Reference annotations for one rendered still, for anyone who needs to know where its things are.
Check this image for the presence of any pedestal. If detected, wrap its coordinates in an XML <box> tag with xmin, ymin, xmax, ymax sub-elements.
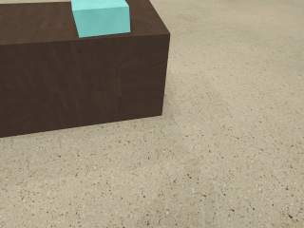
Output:
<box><xmin>0</xmin><ymin>0</ymin><xmax>171</xmax><ymax>138</ymax></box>

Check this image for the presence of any carton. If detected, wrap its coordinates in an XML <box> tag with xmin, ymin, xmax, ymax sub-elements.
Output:
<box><xmin>71</xmin><ymin>0</ymin><xmax>131</xmax><ymax>38</ymax></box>

